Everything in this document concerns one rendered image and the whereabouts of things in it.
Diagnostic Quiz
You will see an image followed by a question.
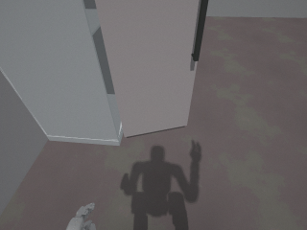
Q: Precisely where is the handle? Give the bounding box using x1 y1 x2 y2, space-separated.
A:
191 0 209 61

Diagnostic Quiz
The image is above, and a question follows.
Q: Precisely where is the fridge door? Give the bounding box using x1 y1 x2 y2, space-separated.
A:
95 0 201 137

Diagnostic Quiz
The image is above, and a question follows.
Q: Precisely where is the left robot hand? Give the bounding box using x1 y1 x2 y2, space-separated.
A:
66 202 96 230

